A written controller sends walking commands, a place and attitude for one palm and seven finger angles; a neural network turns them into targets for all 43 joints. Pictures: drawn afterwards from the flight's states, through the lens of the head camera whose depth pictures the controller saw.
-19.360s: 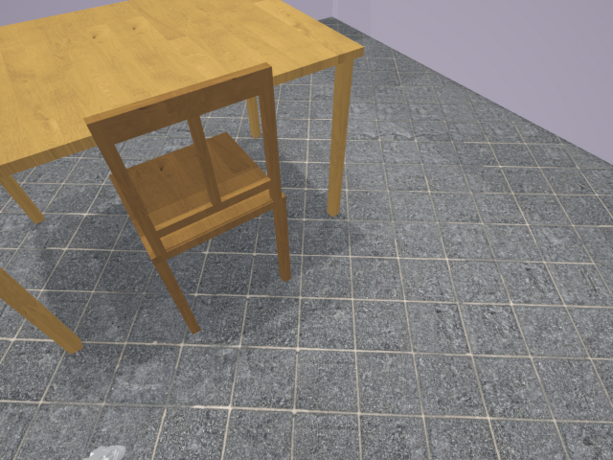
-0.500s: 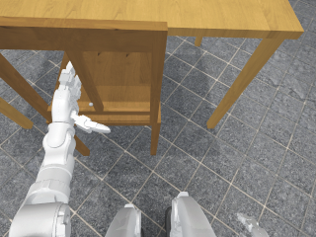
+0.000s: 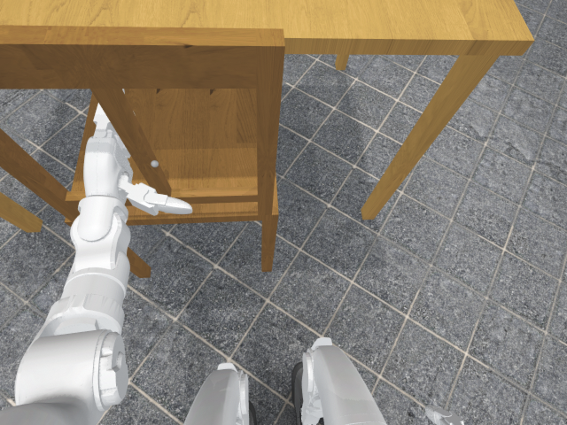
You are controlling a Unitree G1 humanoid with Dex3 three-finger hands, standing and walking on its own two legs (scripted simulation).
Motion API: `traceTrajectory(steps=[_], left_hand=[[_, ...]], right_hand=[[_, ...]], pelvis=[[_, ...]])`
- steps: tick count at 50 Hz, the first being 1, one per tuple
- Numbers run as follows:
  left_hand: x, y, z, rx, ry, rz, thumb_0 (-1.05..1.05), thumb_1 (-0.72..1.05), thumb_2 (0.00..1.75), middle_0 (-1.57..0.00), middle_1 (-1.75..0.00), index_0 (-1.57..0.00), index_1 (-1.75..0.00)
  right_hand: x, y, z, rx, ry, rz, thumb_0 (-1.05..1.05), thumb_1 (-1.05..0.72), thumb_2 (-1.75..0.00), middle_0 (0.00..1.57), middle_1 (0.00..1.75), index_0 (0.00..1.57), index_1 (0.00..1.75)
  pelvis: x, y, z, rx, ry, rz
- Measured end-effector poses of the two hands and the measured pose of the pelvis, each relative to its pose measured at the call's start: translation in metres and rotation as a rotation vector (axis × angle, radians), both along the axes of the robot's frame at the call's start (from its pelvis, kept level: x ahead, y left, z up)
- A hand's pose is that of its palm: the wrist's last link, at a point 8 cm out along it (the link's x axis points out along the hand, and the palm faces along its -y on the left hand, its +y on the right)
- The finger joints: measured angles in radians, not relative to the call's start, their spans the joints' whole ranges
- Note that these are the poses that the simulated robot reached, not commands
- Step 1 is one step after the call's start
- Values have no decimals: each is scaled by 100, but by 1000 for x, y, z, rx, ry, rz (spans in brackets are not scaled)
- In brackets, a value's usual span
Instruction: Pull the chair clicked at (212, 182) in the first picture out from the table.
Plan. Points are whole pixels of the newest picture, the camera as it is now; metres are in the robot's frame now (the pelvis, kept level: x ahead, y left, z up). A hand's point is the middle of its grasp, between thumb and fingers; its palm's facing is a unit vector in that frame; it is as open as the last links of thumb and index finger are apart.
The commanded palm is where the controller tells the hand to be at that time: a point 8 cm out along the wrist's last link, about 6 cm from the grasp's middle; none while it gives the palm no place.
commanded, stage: push the fingers through the gap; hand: left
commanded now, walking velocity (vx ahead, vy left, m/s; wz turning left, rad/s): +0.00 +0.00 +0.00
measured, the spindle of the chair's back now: (140, 150) +0.50 +0.18 +0.01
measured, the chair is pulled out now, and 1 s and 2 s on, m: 0.00 0.00 0.03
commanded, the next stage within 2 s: hook a spindle and tug to test in 0.20 s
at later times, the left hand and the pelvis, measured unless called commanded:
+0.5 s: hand (157, 166) +0.46 +0.15 +0.02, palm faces +0.01 -1.00 -0.04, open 16.5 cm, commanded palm +0.43 +0.20 +0.02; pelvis +0.00 -0.01 +0.00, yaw +1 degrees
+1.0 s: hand (155, 165) +0.46 +0.15 +0.03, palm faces +0.03 -1.00 -0.04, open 9.1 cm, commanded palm +0.43 +0.19 +0.02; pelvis +0.01 +0.00 +0.00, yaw +1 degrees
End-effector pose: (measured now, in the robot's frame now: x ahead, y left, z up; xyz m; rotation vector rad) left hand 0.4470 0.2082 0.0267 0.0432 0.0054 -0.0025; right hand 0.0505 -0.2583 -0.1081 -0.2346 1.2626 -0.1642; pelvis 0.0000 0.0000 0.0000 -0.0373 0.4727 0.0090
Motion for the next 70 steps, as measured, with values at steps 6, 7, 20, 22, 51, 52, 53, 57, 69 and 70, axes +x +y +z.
traceTrajectory(steps=[6,7,20,22,51,52,53,57,69,70], left_hand=[[-5,-1,-5,-2,18,12,-2,-50,30,-6,-8,-6,-8],[-5,-1,-5,-2,16,14,-2,-50,30,-6,-8,-6,-8],[-2,-3,-1,1,8,7,-2,-50,30,-7,-11,-7,-11],[-3,-3,-2,2,10,8,-2,-50,30,-8,-15,-8,-15],[-6,-2,1,-6,8,26,-1,21,60,-45,-137,-40,-138],[-6,-2,1,-6,7,25,-1,26,63,-45,-139,-41,-139],[-6,-2,1,-6,6,24,-1,32,65,-46,-140,-41,-140],[-5,-2,1,-11,4,21,0,54,74,-47,-141,-43,-143],[-10,-2,1,-22,10,10,1,70,77,-44,-143,-41,-145],[-12,-2,1,-22,11,9,1,70,77,-43,-143,-41,-145]], right_hand=[[0,0,0,4,9,6,1,-91,-90,20,30,20,30],[1,0,0,3,8,8,1,-91,-90,20,30,20,30],[12,-7,-1,-5,-20,19,1,-91,-90,20,30,20,30],[13,-7,-1,-4,-22,22,1,-91,-90,20,30,20,30],[17,-6,1,9,-11,20,1,-91,-90,20,30,20,30],[18,-5,1,9,-11,21,1,-91,-90,20,30,20,30],[19,-5,2,8,-12,22,1,-91,-90,20,30,20,30],[24,-3,2,7,-22,25,1,-91,-90,20,30,20,30],[35,3,8,18,-69,10,1,-91,-90,20,30,20,30],[35,3,9,19,-72,9,1,-91,-90,20,30,20,30]], pelvis=[[0,-2,1,2,-4,3],[0,-2,1,2,-4,4],[-1,-6,0,6,-3,5],[-1,-6,0,7,-4,5],[8,-5,4,1,-1,9],[8,-4,4,1,-1,10],[8,-4,4,1,-2,10],[9,-4,4,0,-2,10],[12,0,7,1,-4,-6],[13,0,8,1,-5,-8]])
